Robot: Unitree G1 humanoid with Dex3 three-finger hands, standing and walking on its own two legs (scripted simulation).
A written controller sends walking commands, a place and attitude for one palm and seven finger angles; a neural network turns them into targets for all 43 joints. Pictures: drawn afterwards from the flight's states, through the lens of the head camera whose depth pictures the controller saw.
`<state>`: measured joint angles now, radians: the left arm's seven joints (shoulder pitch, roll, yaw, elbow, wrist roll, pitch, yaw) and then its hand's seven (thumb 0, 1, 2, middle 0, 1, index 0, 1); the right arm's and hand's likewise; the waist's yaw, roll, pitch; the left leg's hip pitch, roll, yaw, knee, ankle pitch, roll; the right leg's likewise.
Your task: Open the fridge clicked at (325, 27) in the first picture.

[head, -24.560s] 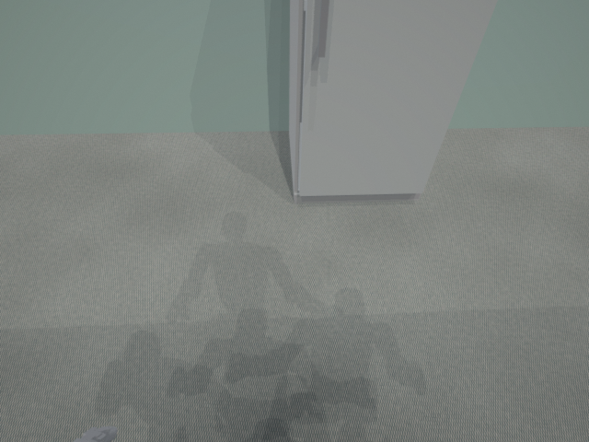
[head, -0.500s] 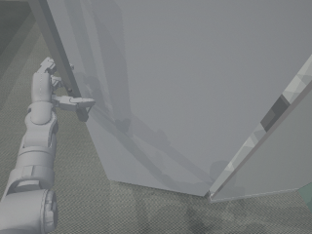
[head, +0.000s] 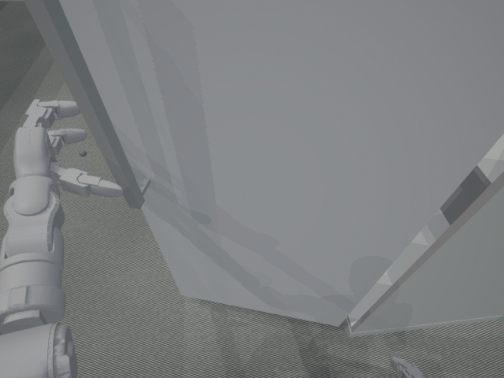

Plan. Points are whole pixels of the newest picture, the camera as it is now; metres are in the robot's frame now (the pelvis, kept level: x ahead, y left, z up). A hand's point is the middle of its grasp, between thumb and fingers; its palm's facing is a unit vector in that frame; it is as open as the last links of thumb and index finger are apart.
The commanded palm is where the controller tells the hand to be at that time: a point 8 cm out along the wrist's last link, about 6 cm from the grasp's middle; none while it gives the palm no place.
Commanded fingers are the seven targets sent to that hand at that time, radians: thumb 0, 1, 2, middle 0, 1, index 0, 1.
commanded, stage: slip the hand off the handle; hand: left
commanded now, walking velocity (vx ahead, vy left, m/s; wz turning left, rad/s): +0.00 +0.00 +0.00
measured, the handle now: (96, 89) +0.44 +0.24 +0.23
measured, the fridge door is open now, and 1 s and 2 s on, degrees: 73 73 73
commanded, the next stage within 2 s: draw the hand back to the body in 1.10 s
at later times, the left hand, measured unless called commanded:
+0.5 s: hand (51, 152) +0.40 +0.33 +0.15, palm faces +0.33 -0.91 -0.24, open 14.6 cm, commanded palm +0.34 +0.36 +0.15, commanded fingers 0.00 -0.55 0.20 -0.25 -1.15 -0.25 -1.15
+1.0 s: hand (17, 204) +0.31 +0.33 +0.14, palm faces +0.36 -0.90 -0.23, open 14.6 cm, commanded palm +0.25 +0.36 +0.15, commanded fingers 0.00 -0.55 0.20 -0.25 -1.15 -0.25 -1.15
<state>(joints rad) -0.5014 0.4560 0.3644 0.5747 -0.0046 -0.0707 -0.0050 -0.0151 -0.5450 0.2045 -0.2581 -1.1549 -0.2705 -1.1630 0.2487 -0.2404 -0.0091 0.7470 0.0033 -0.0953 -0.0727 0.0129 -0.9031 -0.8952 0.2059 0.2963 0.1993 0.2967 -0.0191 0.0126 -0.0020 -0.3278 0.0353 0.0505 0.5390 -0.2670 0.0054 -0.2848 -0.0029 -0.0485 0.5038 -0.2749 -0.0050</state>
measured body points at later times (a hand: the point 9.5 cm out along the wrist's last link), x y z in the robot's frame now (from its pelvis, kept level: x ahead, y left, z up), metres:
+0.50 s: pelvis -0.01 +0.00 -0.01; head +0.04 +0.00 +0.44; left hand +0.38 +0.37 +0.16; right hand +0.05 -0.28 -0.12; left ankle +0.00 +0.11 -0.74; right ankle -0.01 -0.12 -0.74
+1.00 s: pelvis -0.01 +0.00 -0.01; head +0.00 +0.01 +0.44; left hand +0.28 +0.38 +0.15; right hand +0.16 -0.24 -0.10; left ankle +0.00 +0.11 -0.74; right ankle -0.01 -0.12 -0.74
